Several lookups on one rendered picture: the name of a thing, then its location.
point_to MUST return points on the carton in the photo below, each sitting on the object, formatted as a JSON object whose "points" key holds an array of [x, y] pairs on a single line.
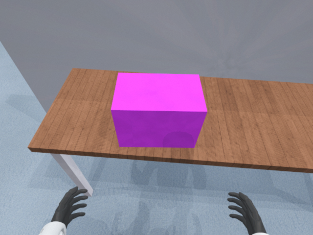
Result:
{"points": [[158, 110]]}

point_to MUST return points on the robot left forearm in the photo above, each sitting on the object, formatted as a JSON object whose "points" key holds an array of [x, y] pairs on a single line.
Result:
{"points": [[54, 228]]}

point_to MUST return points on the robot right hand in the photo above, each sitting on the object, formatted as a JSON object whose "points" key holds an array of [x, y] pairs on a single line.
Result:
{"points": [[250, 218]]}

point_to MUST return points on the table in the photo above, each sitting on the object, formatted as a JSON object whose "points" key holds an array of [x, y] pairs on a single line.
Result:
{"points": [[249, 124]]}

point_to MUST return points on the robot left hand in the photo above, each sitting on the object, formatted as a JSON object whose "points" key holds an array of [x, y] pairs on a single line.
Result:
{"points": [[64, 211]]}

